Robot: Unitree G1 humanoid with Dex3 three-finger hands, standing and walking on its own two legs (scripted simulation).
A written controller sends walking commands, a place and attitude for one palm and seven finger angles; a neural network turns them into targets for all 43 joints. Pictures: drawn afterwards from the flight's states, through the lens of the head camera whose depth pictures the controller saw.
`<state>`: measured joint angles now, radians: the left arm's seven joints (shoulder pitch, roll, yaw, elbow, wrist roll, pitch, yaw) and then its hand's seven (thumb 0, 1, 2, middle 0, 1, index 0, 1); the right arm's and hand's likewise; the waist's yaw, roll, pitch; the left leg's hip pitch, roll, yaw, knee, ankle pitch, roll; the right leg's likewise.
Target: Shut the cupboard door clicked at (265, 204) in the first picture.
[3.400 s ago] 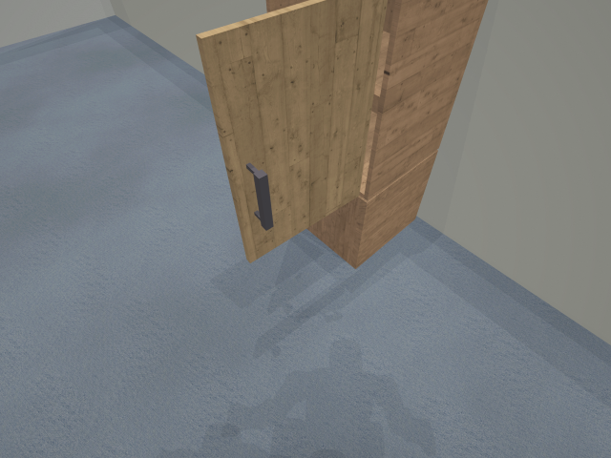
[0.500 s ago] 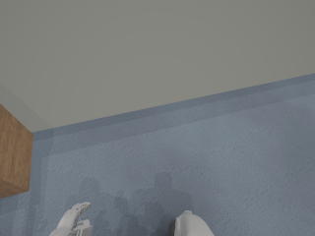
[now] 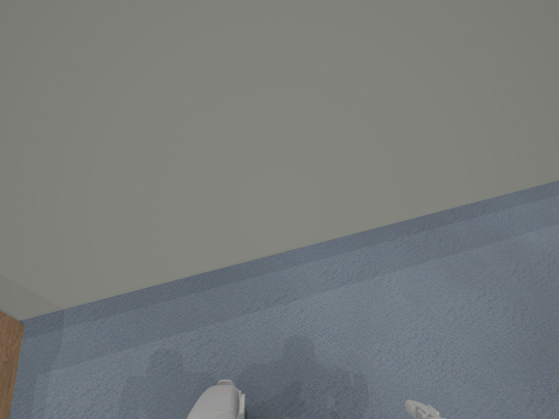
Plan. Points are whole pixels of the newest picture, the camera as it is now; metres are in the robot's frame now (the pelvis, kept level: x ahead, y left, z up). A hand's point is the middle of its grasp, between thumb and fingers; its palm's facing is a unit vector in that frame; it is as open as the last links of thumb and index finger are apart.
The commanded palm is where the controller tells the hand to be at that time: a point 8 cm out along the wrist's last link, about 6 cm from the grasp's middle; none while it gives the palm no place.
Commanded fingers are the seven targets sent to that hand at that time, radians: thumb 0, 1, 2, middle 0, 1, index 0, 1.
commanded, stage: walk to a spot facing it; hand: left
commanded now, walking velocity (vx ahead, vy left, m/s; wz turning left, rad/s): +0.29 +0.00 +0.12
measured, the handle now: out of the picture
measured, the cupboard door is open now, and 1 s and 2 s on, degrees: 86 86 86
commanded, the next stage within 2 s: turn to face it in 0.02 s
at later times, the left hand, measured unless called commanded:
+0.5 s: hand (196, 322) +0.29 +0.19 -0.17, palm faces +0.18 -0.95 -0.25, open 7.3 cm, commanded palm none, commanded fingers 0.00 0.90 0.90 -0.20 -0.30 -0.20 -0.30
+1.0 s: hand (177, 361) +0.22 +0.21 -0.17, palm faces +0.52 -0.81 -0.27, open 7.4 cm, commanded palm none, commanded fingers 0.00 0.90 0.90 -0.20 -0.30 -0.20 -0.30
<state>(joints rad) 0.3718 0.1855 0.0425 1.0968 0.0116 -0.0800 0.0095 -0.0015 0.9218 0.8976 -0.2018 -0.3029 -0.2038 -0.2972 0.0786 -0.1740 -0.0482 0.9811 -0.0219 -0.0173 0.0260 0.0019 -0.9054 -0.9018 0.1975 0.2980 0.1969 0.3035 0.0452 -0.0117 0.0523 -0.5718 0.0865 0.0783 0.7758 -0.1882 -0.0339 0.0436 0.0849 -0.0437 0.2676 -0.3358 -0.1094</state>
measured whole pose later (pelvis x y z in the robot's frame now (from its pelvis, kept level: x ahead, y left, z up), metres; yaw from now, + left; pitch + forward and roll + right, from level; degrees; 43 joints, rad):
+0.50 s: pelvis +0.20 -0.03 -0.01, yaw +11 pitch +2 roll +1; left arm 0.11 0.22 0.06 0.93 0.02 -0.02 0.01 0.01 0.92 0.90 -0.20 -0.30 -0.20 -0.30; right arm 0.32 -0.19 -0.06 1.06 -0.01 0.03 -0.01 0.00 -0.91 -0.90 0.20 0.30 0.20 0.30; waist -0.04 0.00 0.06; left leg -0.36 0.00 -0.05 0.78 -0.49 -0.03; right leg -0.39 -0.06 -0.07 0.62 -0.25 0.01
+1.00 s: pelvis +0.26 -0.03 -0.01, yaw +30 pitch +1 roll -1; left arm 0.15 0.28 0.07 0.91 0.01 0.06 0.01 0.01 0.91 0.90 -0.20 -0.30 -0.20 -0.30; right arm 0.13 -0.24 -0.05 0.88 -0.03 0.03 0.00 0.00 -0.90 -0.90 0.20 0.30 0.20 0.30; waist 0.01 -0.02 0.11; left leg -0.35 0.03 -0.01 0.58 -0.25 0.00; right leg -0.46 -0.07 -0.04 0.99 -0.48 0.08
